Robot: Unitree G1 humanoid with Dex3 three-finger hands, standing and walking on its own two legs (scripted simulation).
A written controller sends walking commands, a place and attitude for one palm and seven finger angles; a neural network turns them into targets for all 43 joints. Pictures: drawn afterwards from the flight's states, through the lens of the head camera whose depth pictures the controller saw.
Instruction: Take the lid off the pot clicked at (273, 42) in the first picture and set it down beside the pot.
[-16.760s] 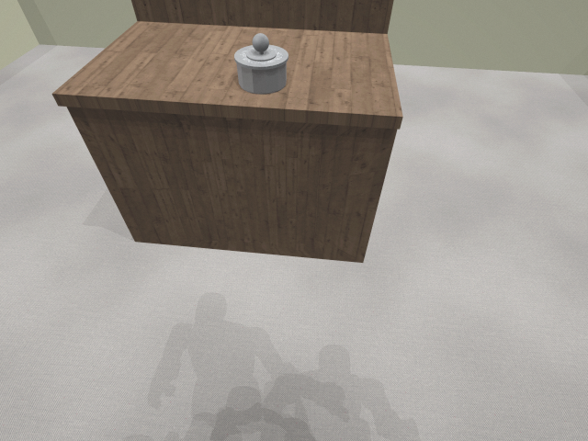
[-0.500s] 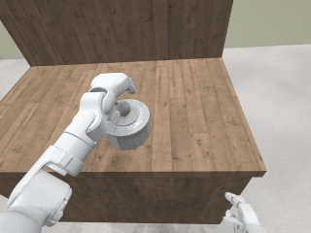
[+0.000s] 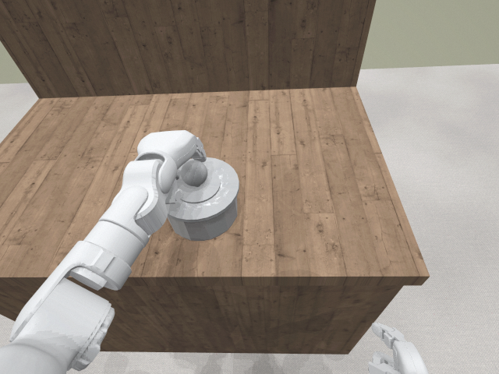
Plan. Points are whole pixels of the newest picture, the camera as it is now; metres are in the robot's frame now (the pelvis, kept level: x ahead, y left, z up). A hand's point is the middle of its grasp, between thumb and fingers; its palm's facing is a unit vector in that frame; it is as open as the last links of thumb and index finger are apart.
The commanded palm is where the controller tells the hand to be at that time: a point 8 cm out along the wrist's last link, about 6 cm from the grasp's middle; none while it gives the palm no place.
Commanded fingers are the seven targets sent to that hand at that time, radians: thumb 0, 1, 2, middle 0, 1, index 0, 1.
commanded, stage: lower the open fingers around the knob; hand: left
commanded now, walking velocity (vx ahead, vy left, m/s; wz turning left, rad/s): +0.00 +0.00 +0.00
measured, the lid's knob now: (194, 173) +0.44 +0.12 +0.08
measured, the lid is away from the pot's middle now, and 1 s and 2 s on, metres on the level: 0.00 0.00 0.00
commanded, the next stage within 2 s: close the fingers and squeeze the knob in 0.54 s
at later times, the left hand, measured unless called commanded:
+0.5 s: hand (188, 176) +0.42 +0.13 +0.09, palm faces -0.27 -0.07 -0.96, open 10.4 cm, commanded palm +0.40 +0.13 +0.16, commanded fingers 0.00 -0.36 1.50 -0.82 -0.08 -0.82 -0.08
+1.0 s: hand (187, 179) +0.41 +0.12 +0.09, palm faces -0.27 -0.06 -0.96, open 9.6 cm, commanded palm +0.40 +0.13 +0.16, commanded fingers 0.00 -0.03 1.18 -0.67 -0.67 -0.67 -0.67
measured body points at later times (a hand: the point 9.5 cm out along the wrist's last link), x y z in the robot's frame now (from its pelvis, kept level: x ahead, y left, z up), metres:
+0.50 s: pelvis +0.01 +0.01 +0.00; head +0.02 -0.02 +0.45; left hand +0.43 +0.13 +0.14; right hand +0.16 -0.23 -0.12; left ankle -0.02 +0.09 -0.74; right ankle +0.01 -0.11 -0.74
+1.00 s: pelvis +0.00 +0.00 +0.00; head +0.01 -0.03 +0.45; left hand +0.42 +0.13 +0.15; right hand +0.16 -0.23 -0.12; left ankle -0.02 +0.09 -0.74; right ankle +0.01 -0.11 -0.74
